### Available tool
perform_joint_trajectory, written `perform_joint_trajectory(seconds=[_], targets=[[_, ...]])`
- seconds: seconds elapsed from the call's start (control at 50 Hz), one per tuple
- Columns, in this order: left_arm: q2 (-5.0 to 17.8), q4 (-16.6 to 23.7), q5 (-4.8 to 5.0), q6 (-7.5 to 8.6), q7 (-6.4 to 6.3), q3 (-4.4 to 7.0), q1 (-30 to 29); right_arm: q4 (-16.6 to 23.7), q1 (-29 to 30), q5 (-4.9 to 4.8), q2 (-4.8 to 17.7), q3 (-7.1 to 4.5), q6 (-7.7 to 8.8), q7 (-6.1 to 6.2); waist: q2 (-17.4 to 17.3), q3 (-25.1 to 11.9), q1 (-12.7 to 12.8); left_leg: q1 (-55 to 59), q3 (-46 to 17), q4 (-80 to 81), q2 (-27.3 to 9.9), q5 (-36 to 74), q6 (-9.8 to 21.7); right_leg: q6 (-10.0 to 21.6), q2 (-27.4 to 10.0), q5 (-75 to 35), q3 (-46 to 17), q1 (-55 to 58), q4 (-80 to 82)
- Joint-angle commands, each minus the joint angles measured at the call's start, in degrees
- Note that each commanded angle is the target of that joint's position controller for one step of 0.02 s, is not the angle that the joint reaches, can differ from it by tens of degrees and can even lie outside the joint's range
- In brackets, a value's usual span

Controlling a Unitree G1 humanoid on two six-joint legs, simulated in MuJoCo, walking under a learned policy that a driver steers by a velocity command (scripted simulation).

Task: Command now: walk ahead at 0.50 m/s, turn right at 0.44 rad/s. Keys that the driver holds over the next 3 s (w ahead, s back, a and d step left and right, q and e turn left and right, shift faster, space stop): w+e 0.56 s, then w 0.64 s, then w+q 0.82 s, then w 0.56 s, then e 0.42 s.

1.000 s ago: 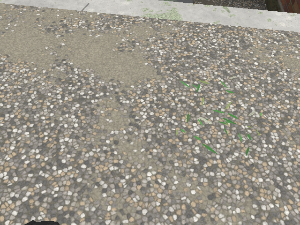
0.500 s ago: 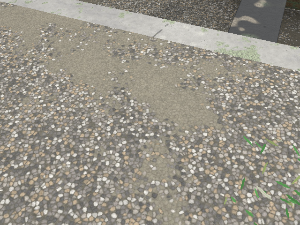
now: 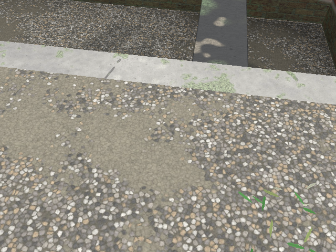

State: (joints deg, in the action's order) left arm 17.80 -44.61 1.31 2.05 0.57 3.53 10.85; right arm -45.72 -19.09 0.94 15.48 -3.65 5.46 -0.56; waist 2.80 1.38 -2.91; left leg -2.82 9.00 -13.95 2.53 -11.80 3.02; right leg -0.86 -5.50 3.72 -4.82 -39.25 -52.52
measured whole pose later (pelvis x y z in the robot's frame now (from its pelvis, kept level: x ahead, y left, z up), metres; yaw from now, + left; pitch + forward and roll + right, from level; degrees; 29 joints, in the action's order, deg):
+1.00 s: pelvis +0.56 -0.10 +0.00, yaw -25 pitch +1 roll +1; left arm 16.4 -39.4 0.3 3.2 0.1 3.0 9.7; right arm -47.7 -20.9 -0.3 14.9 -2.6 5.0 -1.0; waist 2.4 1.3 -4.1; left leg -6.7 0.8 -15.8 3.2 -10.5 3.0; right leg -0.2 -5.0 9.4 -3.0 -35.8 -48.6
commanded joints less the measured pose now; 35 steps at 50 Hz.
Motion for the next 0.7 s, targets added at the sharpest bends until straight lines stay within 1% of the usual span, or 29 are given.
perform_joint_trajectory(seconds=[0.02,0.08,0.12,0.14,0.16,0.18,0.2,0.22,0.24,0.26,0.28,0.3,0.32,0.34,0.36,0.38,0.42,0.46,0.5,0.52,0.56,0.58,0.62,0.64,0.66,0.68,0.7], targets=[[0.77,4.08,-0.21,0.64,1.06,-0.26,-2.86,3.66,4.45,-0.32,8.46,-1.93,0.92,0.75,-5.03,2.44,0.77,-3.03,-3.49,7.73,-15.55,17.04,6.77,0.46,-0.73,-8.24,1.56,1.82,8.27],[0.35,6.92,-0.18,0.67,2.05,-0.62,-8.56,1.71,1.16,-0.98,9.80,-2.42,-0.08,1.06,-4.12,4.28,-1.37,2.45,-1.40,6.58,-17.38,18.40,6.34,1.83,-0.27,-7.57,3.72,-0.05,13.82],[0.69,8.75,-0.12,0.63,2.72,-0.54,-10.89,0.69,-0.19,-1.55,10.45,-2.71,-1.07,1.15,-4.46,4.62,-1.70,7.06,-0.33,4.15,-18.59,22.43,5.73,3.09,0.45,-3.72,5.33,-1.28,15.92],[1.05,9.50,-0.09,0.59,3.04,-0.35,-11.19,0.46,-0.17,-1.76,10.90,-2.85,-1.57,1.26,-4.98,4.22,-1.20,8.70,0.43,2.07,-18.94,27.68,5.20,3.95,1.30,-1.09,6.50,-0.41,16.67],[1.76,9.99,-0.09,0.49,3.27,0.04,-10.55,0.52,0.31,-1.87,11.65,-3.03,-2.03,1.48,-5.97,2.92,-0.19,9.78,1.37,-1.14,-18.95,36.90,4.54,4.99,2.91,1.82,8.21,2.20,16.96],[2.81,10.10,-0.13,0.28,3.35,0.63,-8.68,0.67,0.71,-2.00,12.55,-3.27,-2.49,1.79,-7.33,0.76,1.30,10.57,2.10,-5.66,-18.86,47.04,3.86,6.15,4.97,4.99,10.06,6.05,16.58],[4.50,9.31,-0.04,0.08,3.27,1.66,-3.88,0.89,1.26,-2.05,13.18,-3.42,-3.04,2.10,-8.14,-2.36,4.22,10.04,2.86,-13.19,-18.34,54.58,3.12,7.57,7.30,7.37,11.42,12.51,16.63],[7.23,7.28,0.09,-0.01,2.72,3.35,4.74,1.24,2.30,-2.28,13.12,-3.24,-3.38,2.41,-7.29,-6.84,9.16,5.30,4.24,-24.69,-16.45,53.77,1.41,9.71,9.52,4.57,11.34,25.17,20.46],[12.01,5.25,0.14,-0.68,1.48,5.32,13.96,2.24,1.60,-1.31,11.25,-2.34,-2.93,2.64,-1.73,-12.17,12.89,-8.71,4.13,-41.88,-13.91,36.18,-1.13,13.08,3.75,3.75,0.39,43.08,22.22],[17.52,5.82,0.65,-0.27,1.09,5.92,12.02,5.29,-4.14,0.52,2.57,0.42,-1.18,1.42,12.20,-16.96,5.29,-35.21,-1.61,-61.47,-1.58,-19.93,-4.75,24.31,-10.91,12.34,-32.23,61.75,26.63],[12.55,7.18,0.15,0.49,1.20,4.51,13.80,5.77,2.27,-1.54,7.02,-0.11,1.17,0.52,5.00,-22.34,9.99,-41.50,-14.09,-66.62,-1.24,-22.16,-3.74,25.26,-13.50,17.51,-42.17,64.07,34.25],[9.78,6.80,-0.36,1.18,1.27,3.68,11.70,7.74,7.98,-3.54,9.46,-0.76,2.37,0.07,2.65,-13.93,10.48,-45.19,-14.50,-64.76,-4.00,-16.45,-2.43,22.20,-11.79,12.85,-33.41,58.18,35.67],[8.41,7.09,-0.15,1.50,1.22,3.25,8.16,7.80,8.54,-2.91,8.81,-0.51,2.97,0.35,-1.67,-9.05,7.63,-43.00,-14.25,-59.50,-6.47,-11.54,-1.95,20.11,-9.20,7.27,-26.59,49.71,35.65],[6.52,7.84,-0.17,1.47,1.08,2.67,4.40,7.14,8.53,-1.33,9.05,-0.84,2.93,0.71,-2.85,-5.70,5.30,-39.42,-13.91,-54.60,-8.00,-9.22,-2.54,18.79,-6.94,1.01,-21.39,42.05,36.36],[5.39,8.85,-0.97,1.54,0.78,2.19,2.36,6.93,7.32,-0.74,9.38,-1.20,2.34,0.70,-1.38,-4.79,3.29,-35.36,-14.34,-52.47,-9.02,-7.30,-3.12,18.53,-5.54,-3.60,-18.67,36.89,37.58],[5.30,9.31,-1.11,1.57,0.61,2.17,1.50,6.92,6.50,-0.46,9.08,-1.29,1.64,0.64,-1.05,-4.33,2.24,-33.30,-14.08,-50.52,-9.12,-6.51,-3.98,18.67,-4.70,-5.88,-17.55,33.85,38.75],[6.46,8.89,-0.78,1.78,0.02,2.47,1.89,7.06,6.61,-0.03,7.39,-0.91,0.54,0.69,-1.27,-3.16,1.64,-31.85,-12.56,-45.54,-8.76,-4.45,-5.93,18.79,-3.55,-10.44,-13.99,28.70,39.79],[8.04,8.17,-0.60,1.69,-0.73,2.93,3.36,8.42,10.83,0.10,5.83,-0.25,0.12,0.81,-0.88,-1.49,2.77,-31.64,-11.66,-37.37,-7.69,2.14,-7.34,17.52,-1.51,-10.58,-10.88,25.41,40.14],[8.36,7.47,-0.25,1.31,-1.19,3.06,4.82,9.43,15.48,-0.02,4.51,0.36,0.27,0.54,0.40,-0.91,4.69,-28.67,-11.34,-27.59,-5.79,10.76,-7.62,15.12,1.10,-6.46,-8.60,23.43,39.31],[8.45,7.13,-0.16,1.09,-1.35,3.10,5.80,9.86,17.61,-0.27,4.22,0.55,0.45,0.29,0.96,-0.88,5.70,-26.88,-11.16,-23.59,-4.69,14.13,-7.63,14.29,1.57,-4.04,-8.60,22.91,38.89],[8.76,6.19,0.07,0.79,-1.45,3.21,8.16,10.75,20.67,-1.04,4.91,0.41,0.80,-0.18,1.52,-0.93,7.07,-24.60,-11.62,-19.32,-3.25,17.18,-7.44,13.49,0.70,-0.28,-10.89,23.67,37.99],[8.38,5.72,0.20,0.72,-1.48,3.09,8.85,10.86,21.00,-1.31,5.52,0.25,1.01,-0.46,1.93,-1.09,7.15,-24.62,-12.29,-17.67,-3.37,17.28,-6.98,13.23,-0.25,1.18,-11.96,25.64,36.80],[7.26,4.92,0.12,0.64,-1.62,2.78,10.02,10.71,20.63,-1.30,6.84,-0.21,1.50,-1.00,2.65,-1.34,6.94,-24.49,-13.34,-15.46,-3.93,15.54,-5.45,12.51,-2.45,2.38,-14.68,30.17,33.71],[7.19,4.62,-0.08,0.58,-1.65,2.77,10.07,10.58,19.85,-1.24,7.36,-0.46,1.73,-1.16,3.34,-1.18,6.40,-23.96,-13.28,-15.13,-4.12,13.28,-4.44,12.11,-3.48,1.41,-15.83,31.79,32.34],[7.24,4.46,-0.26,0.42,-1.60,2.82,9.78,10.24,18.24,-1.20,7.76,-0.74,1.93,-1.17,4.15,-1.13,5.38,-22.12,-12.54,-14.46,-3.94,10.73,-3.30,11.60,-3.92,-0.70,-16.43,32.73,30.73],[6.61,4.53,-0.38,0.29,-1.49,2.60,9.20,9.20,14.54,-0.95,8.39,-1.28,2.11,-0.96,4.29,-2.25,3.24,-17.06,-11.12,-12.52,-3.12,9.60,-1.81,10.63,-2.58,-5.42,-15.85,32.83,27.26],[4.54,4.81,-0.75,0.34,-1.26,1.82,9.24,8.07,8.67,-0.32,10.17,-2.10,2.39,-0.65,2.88,-6.91,0.45,-7.42,-12.56,-12.69,-5.32,9.68,0.58,8.93,0.54,-8.75,-13.37,31.27,18.52]])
